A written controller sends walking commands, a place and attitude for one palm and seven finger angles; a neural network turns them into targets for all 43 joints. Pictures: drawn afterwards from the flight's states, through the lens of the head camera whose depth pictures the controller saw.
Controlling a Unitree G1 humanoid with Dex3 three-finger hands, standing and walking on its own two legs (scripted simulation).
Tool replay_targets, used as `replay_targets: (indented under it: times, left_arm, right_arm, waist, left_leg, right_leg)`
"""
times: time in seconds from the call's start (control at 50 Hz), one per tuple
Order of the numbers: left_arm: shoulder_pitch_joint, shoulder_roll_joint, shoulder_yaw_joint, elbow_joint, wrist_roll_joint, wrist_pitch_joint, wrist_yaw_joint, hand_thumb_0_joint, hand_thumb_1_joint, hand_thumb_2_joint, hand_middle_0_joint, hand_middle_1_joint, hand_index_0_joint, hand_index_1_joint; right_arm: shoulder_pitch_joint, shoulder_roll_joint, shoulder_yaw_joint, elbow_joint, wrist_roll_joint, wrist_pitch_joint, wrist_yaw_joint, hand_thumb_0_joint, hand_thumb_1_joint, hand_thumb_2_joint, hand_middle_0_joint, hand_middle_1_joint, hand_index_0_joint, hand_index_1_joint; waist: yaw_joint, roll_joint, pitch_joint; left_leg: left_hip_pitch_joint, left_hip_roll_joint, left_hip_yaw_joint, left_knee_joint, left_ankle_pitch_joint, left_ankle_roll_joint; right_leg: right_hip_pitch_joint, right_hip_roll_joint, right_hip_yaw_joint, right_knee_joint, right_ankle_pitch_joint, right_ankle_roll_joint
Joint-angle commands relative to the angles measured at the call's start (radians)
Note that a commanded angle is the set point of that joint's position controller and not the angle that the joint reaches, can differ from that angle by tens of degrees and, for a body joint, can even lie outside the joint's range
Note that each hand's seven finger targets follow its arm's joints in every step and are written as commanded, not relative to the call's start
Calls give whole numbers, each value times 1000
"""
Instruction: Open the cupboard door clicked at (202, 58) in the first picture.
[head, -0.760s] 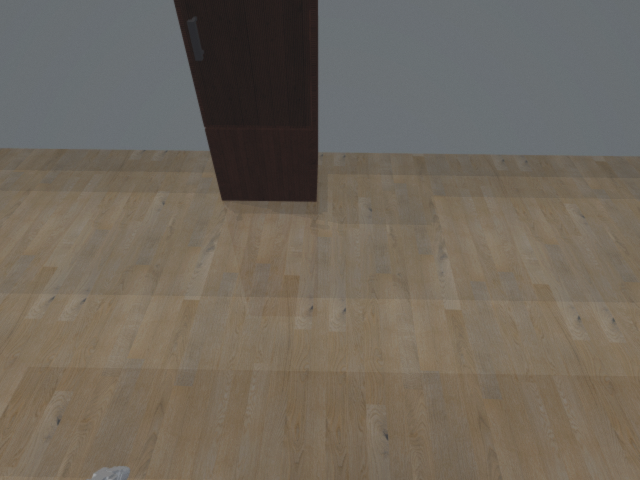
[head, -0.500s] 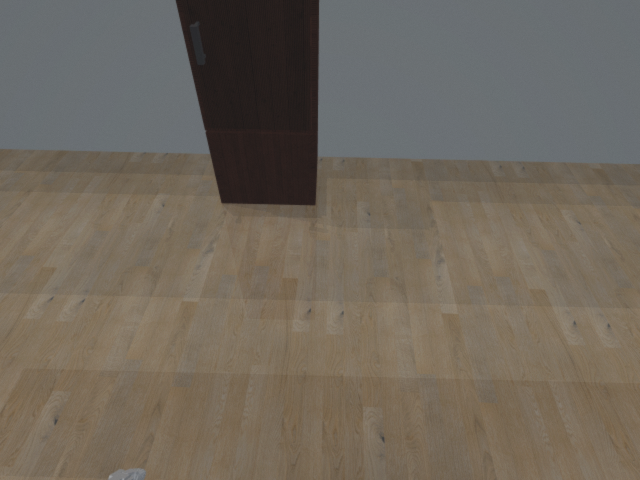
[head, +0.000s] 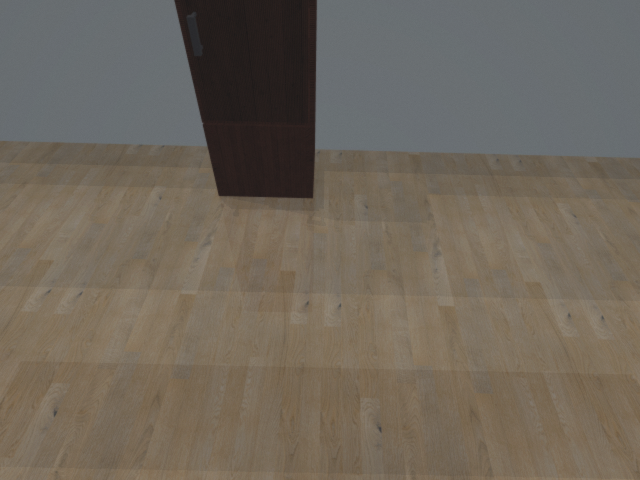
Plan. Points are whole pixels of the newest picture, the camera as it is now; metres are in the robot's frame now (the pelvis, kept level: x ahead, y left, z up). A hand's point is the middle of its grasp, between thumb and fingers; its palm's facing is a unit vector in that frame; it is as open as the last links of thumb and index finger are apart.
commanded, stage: stand and wait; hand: left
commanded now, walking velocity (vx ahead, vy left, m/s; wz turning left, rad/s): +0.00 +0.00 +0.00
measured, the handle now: (196, 33) +1.41 +0.49 -0.02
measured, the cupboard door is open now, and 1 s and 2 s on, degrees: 0 0 0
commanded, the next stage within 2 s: look at it before walking up in 0.06 s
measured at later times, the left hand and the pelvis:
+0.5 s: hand out of the picture +0.08 +0.25 -0.16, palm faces -0.03 -0.94 -0.33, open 7.4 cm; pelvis +0.00 +0.01 +0.00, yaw +0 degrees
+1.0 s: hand out of the picture +0.06 +0.24 -0.17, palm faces +0.07 -0.96 -0.27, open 7.4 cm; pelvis +0.03 +0.01 -0.01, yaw +5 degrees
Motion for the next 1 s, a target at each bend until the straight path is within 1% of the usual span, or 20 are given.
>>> replay_targets:
  times: [0.0, 0.06, 0.14, 0.18, 0.2, 0.28, 0.38, 0.46, 0.56, 0.62, 0.76, 0.8, 0.82, 0.86, 0.88, 0.9, 0.92, 0.94, 0.96, 0.98]
  left_arm:
    - [-59, 201, 39, -67, -1, -29, 14, 0, 900, 900, -200, -300, -200, -300]
    - [-59, 199, 39, -67, 0, -29, 15, 0, 900, 900, -200, -300, -200, -300]
    - [-65, 200, 38, -67, 1, -26, 14, 0, 900, 900, -200, -300, -200, -300]
    - [-65, 198, 39, -68, 1, -26, 13, 0, 900, 900, -200, -300, -200, -300]
    - [-62, 196, 40, -67, 2, -27, 13, 0, 900, 900, -200, -300, -200, -300]
    - [-66, 197, 39, -68, 2, -27, 13, 0, 900, 900, -200, -300, -200, -300]
    - [-61, 197, 40, -70, 2, -29, 14, 0, 900, 900, -200, -300, -200, -300]
    - [-61, 197, 39, -68, 2, -28, 14, 0, 900, 900, -200, -300, -200, -300]
    - [-55, 199, 39, -64, 1, -30, 15, 0, 900, 900, -200, -300, -200, -300]
    - [-56, 199, 38, -63, 2, -29, 15, 0, 900, 900, -200, -300, -200, -300]
    - [-54, 200, 39, -59, 1, -29, 15, 0, 900, 900, -200, -300, -200, -300]
    - [8, 91, 18, -34, 1, -10, 19, 0, 900, 900, -200, -300, -200, -300]
    - [34, 80, 19, -33, 5, -1, 20, 0, 900, 900, -200, -300, -200, -300]
    - [66, 103, 32, -42, 11, 9, 11, 0, 900, 900, -200, -300, -200, -300]
    - [90, 119, 44, -50, 14, 10, 9, 0, 900, 900, -200, -300, -200, -300]
    - [125, 144, 57, -59, 15, 8, 11, 0, 900, 900, -200, -300, -200, -300]
    - [162, 161, 67, -67, 16, 2, 14, 0, 900, 900, -200, -300, -200, -300]
    - [175, 159, 75, -73, 18, -11, 17, 0, 900, 900, -200, -300, -200, -300]
    - [163, 152, 77, -80, 20, -24, 18, 0, 900, 900, -200, -300, -200, -300]
    - [141, 145, 82, -89, 24, -34, 18, 0, 900, 900, -200, -300, -200, -300]
  right_arm:
    - [-64, -203, -42, -64, -1, -25, -17, 0, -900, -900, 200, 300, 200, 300]
    - [-66, -203, -43, -63, -1, -26, -17, 0, -900, -900, 200, 300, 200, 300]
    - [-68, -205, -42, -60, -1, -25, -16, 0, -900, -900, 200, 300, 200, 300]
    - [-66, -204, -42, -63, -1, -27, -16, 0, -900, -900, 200, 300, 200, 300]
    - [-68, -204, -43, -61, -1, -28, -16, 0, -900, -900, 200, 300, 200, 300]
    - [-71, -205, -42, -62, -1, -27, -15, 0, -900, -900, 200, 300, 200, 300]
    - [-70, -204, -42, -63, 1, -30, -16, 0, -900, -900, 200, 300, 200, 300]
    - [-77, -204, -42, -62, 0, -27, -16, 0, -900, -900, 200, 300, 200, 300]
    - [-75, -207, -41, -60, 1, -28, -17, 0, -900, -900, 200, 300, 200, 300]
    - [-79, -208, -41, -60, 2, -26, -16, 0, -900, -900, 200, 300, 200, 300]
    - [-82, -210, -39, -58, 2, -27, -17, 0, -900, -900, 200, 300, 200, 300]
    - [-24, -94, -11, -36, -5, -8, -11, 0, -900, -900, 200, 300, 200, 300]
    - [4, -80, -9, -35, -9, 1, -8, 0, -900, -900, 200, 300, 200, 300]
    - [5, -81, -15, -56, -15, 13, -3, 0, -900, -900, 200, 300, 200, 300]
    - [11, -73, -18, -73, -17, 16, -1, 0, -900, -900, 200, 300, 200, 300]
    - [15, -61, -21, -92, -16, 18, -1, 0, -900, -900, 200, 300, 200, 300]
    - [6, -57, -29, -116, -14, 17, 1, 0, -900, -900, 200, 300, 200, 300]
    - [-18, -59, -37, -137, -12, 10, 5, 0, -900, -900, 200, 300, 200, 300]
    - [-21, -53, -43, -150, -8, 3, 13, 0, -900, -900, 200, 300, 200, 300]
    - [-7, -31, -44, -156, -6, -2, 20, 0, -900, -900, 200, 300, 200, 300]
  waist:
    - [4, 2, -46]
    - [4, 4, -46]
    - [4, 17, -24]
    - [5, 10, -32]
    - [5, 14, -46]
    - [4, 11, -36]
    - [5, 14, -64]
    - [5, 14, -44]
    - [4, 13, -67]
    - [5, 18, -50]
    - [6, 13, -50]
    - [7, 9, -59]
    - [10, -2, -51]
    - [25, -32, 47]
    - [35, -83, 69]
    - [47, -158, 68]
    - [60, -211, 64]
    - [65, -188, 87]
    - [52, -141, 101]
    - [33, -117, 87]
  left_leg:
    - [1, 103, -88, -66, 102, 44]
    - [6, 104, -90, -69, 114, 44]
    - [-11, 104, -95, -85, 80, 45]
    - [-7, 104, -97, -87, 83, 46]
    - [2, 104, -97, -82, 102, 46]
    - [1, 104, -98, -86, 103, 45]
    - [19, 107, -96, -79, 153, 46]
    - [17, 106, -95, -85, 135, 45]
    - [37, 107, -93, -79, 167, 44]
    - [33, 107, -94, -85, 159, 45]
    - [39, 109, -91, -90, 164, 44]
    - [4, 92, -83, -67, 69, 31]
    - [-31, 83, -87, -48, -17, 34]
    - [-176, 48, -86, -3, -223, 40]
    - [-257, 20, -63, 64, -270, 37]
    - [-318, -2, -8, 186, -264, 30]
    - [-364, 1, 24, 320, -274, 28]
    - [-412, 38, 16, 418, -286, 28]
    - [-423, 65, 12, 460, -282, 29]
    - [-404, 80, 16, 432, -276, 27]
  right_leg:
    - [-14, -121, 111, -91, 86, -29]
    - [-12, -121, 109, -90, 97, -28]
    - [-23, -116, 108, -96, 55, -25]
    - [-18, -116, 109, -96, 57, -25]
    - [-11, -119, 107, -94, 77, -25]
    - [-16, -117, 105, -95, 80, -23]
    - [9, -121, 97, -87, 132, -23]
    - [-4, -121, 99, -95, 116, -22]
    - [11, -124, 99, -93, 154, -23]
    - [4, -122, 96, -97, 143, -21]
    - [9, -122, 97, -99, 152, -20]
    - [24, -121, 75, -86, 15, 0]
    - [21, -118, 74, -76, -100, 1]
    - [-14, -138, 111, -109, -321, -14]
    - [5, -178, 156, -143, -397, -39]
    - [31, -255, 233, -202, -470, -77]
    - [56, -339, 308, -253, -492, -124]
    - [56, -396, 340, -271, -434, -166]
    - [54, -414, 302, -258, -343, -182]
    - [66, -401, 222, -220, -232, -174]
